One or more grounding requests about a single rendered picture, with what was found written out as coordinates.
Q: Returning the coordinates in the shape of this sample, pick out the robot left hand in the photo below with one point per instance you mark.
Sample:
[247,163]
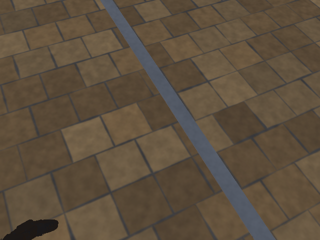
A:
[31,229]

